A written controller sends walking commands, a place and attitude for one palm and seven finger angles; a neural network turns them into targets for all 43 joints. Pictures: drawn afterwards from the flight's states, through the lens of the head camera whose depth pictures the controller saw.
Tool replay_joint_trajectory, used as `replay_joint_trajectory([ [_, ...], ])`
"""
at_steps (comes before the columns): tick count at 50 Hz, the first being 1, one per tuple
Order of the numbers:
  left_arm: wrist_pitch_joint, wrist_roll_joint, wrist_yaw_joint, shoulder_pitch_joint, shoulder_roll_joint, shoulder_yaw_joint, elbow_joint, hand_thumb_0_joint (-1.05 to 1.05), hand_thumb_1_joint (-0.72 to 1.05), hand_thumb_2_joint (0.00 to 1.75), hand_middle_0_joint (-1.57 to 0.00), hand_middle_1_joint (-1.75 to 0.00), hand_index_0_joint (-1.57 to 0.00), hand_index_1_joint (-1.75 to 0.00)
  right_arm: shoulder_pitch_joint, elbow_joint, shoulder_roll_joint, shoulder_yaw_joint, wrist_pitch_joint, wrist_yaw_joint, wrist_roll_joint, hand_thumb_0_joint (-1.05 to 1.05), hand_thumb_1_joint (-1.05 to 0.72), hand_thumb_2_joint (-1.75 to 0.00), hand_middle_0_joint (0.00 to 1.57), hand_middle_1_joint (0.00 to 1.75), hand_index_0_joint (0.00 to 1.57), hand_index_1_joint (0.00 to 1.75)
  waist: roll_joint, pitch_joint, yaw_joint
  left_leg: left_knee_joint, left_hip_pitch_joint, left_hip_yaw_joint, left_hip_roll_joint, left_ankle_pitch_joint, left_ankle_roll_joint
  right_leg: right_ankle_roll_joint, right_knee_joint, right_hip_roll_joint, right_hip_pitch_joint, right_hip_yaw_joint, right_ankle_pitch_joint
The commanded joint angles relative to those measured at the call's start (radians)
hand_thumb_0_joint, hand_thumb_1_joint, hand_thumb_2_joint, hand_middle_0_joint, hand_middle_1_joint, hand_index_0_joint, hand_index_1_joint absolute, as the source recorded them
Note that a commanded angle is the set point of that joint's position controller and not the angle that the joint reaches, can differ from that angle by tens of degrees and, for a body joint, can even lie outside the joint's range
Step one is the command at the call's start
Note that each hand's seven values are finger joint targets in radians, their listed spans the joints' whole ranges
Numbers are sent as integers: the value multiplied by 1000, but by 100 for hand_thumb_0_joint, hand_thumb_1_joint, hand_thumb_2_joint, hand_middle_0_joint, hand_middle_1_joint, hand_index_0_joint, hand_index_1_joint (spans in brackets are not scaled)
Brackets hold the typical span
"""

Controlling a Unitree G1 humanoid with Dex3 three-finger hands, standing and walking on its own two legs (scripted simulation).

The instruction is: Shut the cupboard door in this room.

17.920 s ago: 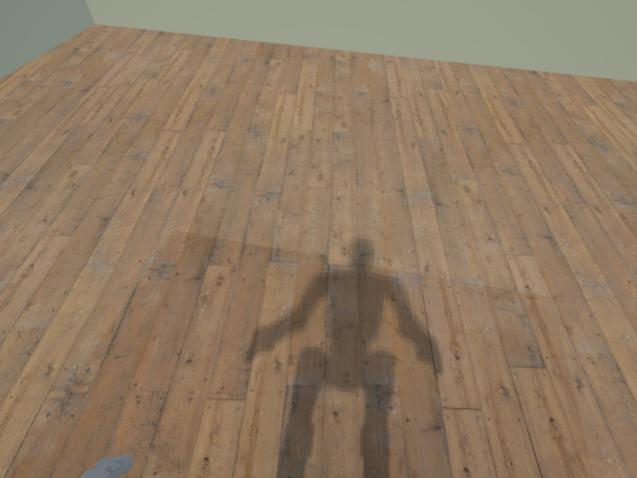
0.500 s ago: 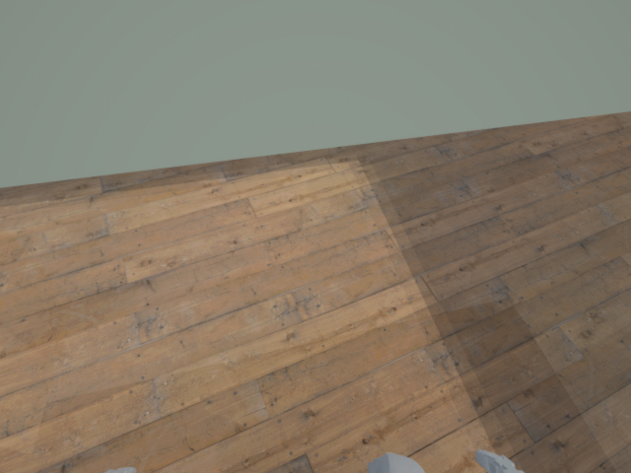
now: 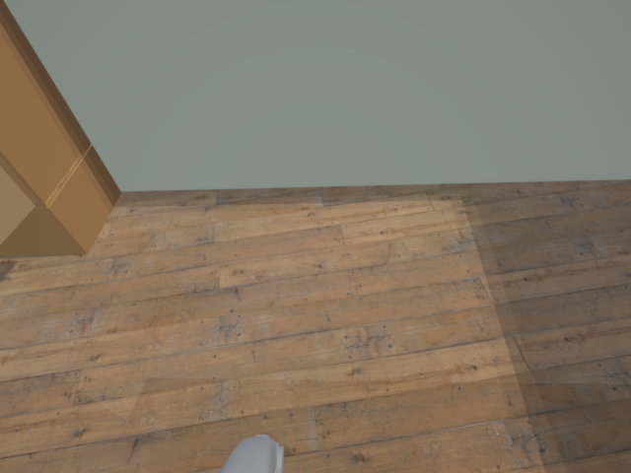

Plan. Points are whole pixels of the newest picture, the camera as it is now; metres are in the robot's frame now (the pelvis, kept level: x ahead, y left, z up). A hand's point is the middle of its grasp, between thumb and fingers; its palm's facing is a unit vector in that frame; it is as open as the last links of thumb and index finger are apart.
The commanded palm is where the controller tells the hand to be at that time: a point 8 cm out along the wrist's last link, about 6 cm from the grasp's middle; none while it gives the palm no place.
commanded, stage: walk to a spot facing it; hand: left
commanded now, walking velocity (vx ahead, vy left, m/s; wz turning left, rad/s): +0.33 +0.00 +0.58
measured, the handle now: out of the picture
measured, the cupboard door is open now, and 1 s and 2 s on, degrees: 83 83 83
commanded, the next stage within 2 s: turn to face it in 1.66 s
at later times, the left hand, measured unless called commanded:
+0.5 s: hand (143, 444) +0.20 +0.30 -0.18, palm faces +0.27 -0.94 -0.19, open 7.4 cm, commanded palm none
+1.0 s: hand (188, 324) +0.40 +0.28 -0.17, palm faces +0.34 -0.91 -0.22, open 7.2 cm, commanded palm none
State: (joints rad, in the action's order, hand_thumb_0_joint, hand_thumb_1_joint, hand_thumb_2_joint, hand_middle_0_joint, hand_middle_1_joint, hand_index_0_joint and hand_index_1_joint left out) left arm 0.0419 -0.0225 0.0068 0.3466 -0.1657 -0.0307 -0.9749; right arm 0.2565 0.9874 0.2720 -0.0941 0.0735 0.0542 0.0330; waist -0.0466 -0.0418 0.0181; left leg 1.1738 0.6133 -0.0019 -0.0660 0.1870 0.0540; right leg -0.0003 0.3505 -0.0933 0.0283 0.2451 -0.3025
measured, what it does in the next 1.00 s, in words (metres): walks ahead, turning left: left foot, then right foot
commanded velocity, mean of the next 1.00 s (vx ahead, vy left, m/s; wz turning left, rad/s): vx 0.37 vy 0.00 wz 0.25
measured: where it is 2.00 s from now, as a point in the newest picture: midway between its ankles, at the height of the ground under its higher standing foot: (271, 327)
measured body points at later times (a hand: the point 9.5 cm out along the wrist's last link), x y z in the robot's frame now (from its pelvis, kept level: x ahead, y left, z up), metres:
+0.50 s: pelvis +0.18 +0.10 -0.01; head +0.19 +0.11 +0.44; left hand +0.18 +0.35 -0.16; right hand +0.31 -0.12 -0.14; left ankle +0.16 +0.16 -0.75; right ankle +0.25 -0.06 -0.66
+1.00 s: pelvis +0.39 +0.08 -0.01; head +0.41 +0.07 +0.44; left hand +0.38 +0.33 -0.15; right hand +0.42 -0.15 -0.17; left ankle +0.33 +0.20 -0.65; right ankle +0.46 +0.00 -0.75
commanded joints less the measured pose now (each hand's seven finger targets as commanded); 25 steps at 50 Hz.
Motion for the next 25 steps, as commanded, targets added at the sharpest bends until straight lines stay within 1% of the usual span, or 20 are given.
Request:
replay_joint_trajectory([
  [1,36,-2,17,86,-154,-34,23,0,90,90,-20,-30,-20,-30,-183,-119,7,11,-41,8,-6,0,-90,-90,20,30,20,30,201,-86,-54,-91,167,39,-29,-8,-5,-44,-156,-243,-72,-79,276],
  [3,37,-6,19,111,-161,-34,4,0,90,90,-20,-30,-20,-30,-245,-132,-5,26,-51,13,-7,0,-90,-90,20,30,20,30,200,-98,-69,-210,160,69,-39,12,-16,-56,-134,-256,-109,-46,362],
  [4,37,-7,19,132,-165,-36,-9,0,90,90,-20,-30,-20,-30,-277,-140,-13,31,-56,15,-9,0,-90,-90,20,30,20,30,198,-106,-84,-275,143,83,-40,26,-24,-60,-124,-264,-120,-37,379],
  [6,36,-9,17,152,-179,-36,-23,0,90,90,-20,-30,-20,-30,-312,-148,-21,44,-65,19,-8,0,-90,-90,20,30,20,30,205,-107,-92,-387,88,118,-27,46,-45,-60,-100,-274,-130,-7,470],
  [7,35,-9,16,154,-186,-37,-28,0,90,90,-20,-30,-20,-30,-308,-148,-20,46,-71,17,-8,0,-90,-90,20,30,20,30,208,-97,-90,-427,44,133,-18,62,-59,-61,-77,-282,-133,0,536],
  [9,34,-7,13,130,-215,-43,-32,0,90,90,-20,-30,-20,-30,-220,-125,-2,42,-86,7,-7,0,-90,-90,20,30,20,30,204,-30,-45,-496,-111,176,33,134,-96,-59,63,-295,-147,33,776],
  [10,35,-5,11,109,-236,-47,-28,0,90,90,-20,-30,-20,-30,-131,-105,16,36,-94,-2,-4,0,-90,-90,20,30,20,30,202,32,1,-533,-247,200,77,133,-115,-50,195,-291,-121,58,891],
  [11,38,3,7,81,-247,-45,-25,0,90,90,-20,-30,-20,-30,12,-69,55,20,-102,-10,1,0,-90,-90,20,30,20,30,157,134,81,-633,-469,192,109,50,-132,-19,416,-257,-42,94,872],
  [12,38,13,-8,74,-222,-44,-1,0,90,90,-20,-30,-20,-30,162,-33,161,-6,-107,-24,6,0,-90,-90,20,30,20,30,0,271,150,-671,-784,15,-24,-33,-180,23,691,-182,200,82,528],
  [13,36,23,-24,43,-153,-28,55,0,90,90,-20,-30,-20,-30,241,-9,279,-38,-117,-38,-1,0,-90,-90,20,30,20,30,-250,321,162,-712,-1007,-455,-324,-324,-304,75,980,-15,601,-10,-263],
  [14,25,24,-16,-66,-173,-25,91,0,90,90,-20,-30,-20,-30,263,8,288,-39,-106,-49,-29,0,-90,-90,20,30,20,30,-98,319,163,-785,-980,-471,-368,-376,-333,54,1062,-35,655,-148,-266],
  [15,22,22,-7,-105,-160,-31,83,0,90,90,-20,-30,-20,-30,185,-2,257,-30,-111,-56,-26,0,-90,-90,20,30,20,30,-52,233,128,-818,-838,-399,-346,-326,-315,49,1083,-71,644,-179,-205],
  [16,22,16,-7,-91,-131,-30,65,0,90,90,-20,-30,-20,-30,100,-29,202,-18,-124,-62,-22,0,-90,-90,20,30,20,30,-17,157,88,-815,-736,-339,-316,-324,-295,52,1068,-89,665,-199,-146],
  [17,16,7,-11,-74,-127,-32,35,0,90,90,-20,-30,-20,-30,43,-41,142,1,-133,-62,-19,0,-90,-90,20,30,20,30,-9,84,51,-833,-606,-251,-263,-337,-258,51,1012,-109,608,-220,-97],
  [18,3,0,-12,-38,-110,-30,13,0,90,90,-20,-30,-20,-30,7,-46,104,17,-142,-61,-17,0,-90,-90,20,30,20,30,-5,35,13,-864,-505,-184,-225,-339,-237,55,956,-111,545,-217,-71],
  [19,-2,-5,-15,-6,-99,-25,0,0,90,90,-20,-30,-20,-30,-5,-40,83,21,-150,-61,-17,0,-90,-90,20,30,20,30,-1,32,-10,-876,-457,-139,-192,-341,-223,60,913,-107,505,-210,-51],
  [20,-12,-8,-14,20,-83,-25,-6,0,90,90,-20,-30,-20,-30,-13,-38,72,25,-153,-59,-18,0,-90,-90,20,30,20,30,-28,24,-31,-902,-422,-98,-171,-325,-219,65,886,-97,485,-202,-20],
  [21,-20,-8,-13,32,-81,-24,-9,0,90,90,-20,-30,-20,-30,-17,-36,62,28,-155,-57,-20,0,-90,-90,20,30,20,30,-51,17,-43,-925,-402,-85,-159,-287,-224,70,862,-92,482,-197,11],
  [22,-25,-9,-14,21,-81,-22,-7,0,90,90,-20,-30,-20,-30,-13,-29,55,27,-155,-57,-22,0,-90,-90,20,30,20,30,-61,-1,-46,-947,-400,-79,-146,-259,-227,75,838,-90,502,-193,46],
  [25,-28,-6,-20,-77,-95,-28,28,0,90,90,-20,-30,-20,-30,34,-2,47,24,-159,-58,-26,0,-90,-90,20,30,20,30,-56,-57,-36,-997,-415,-102,-146,-203,-237,86,754,-96,575,-202,127],
])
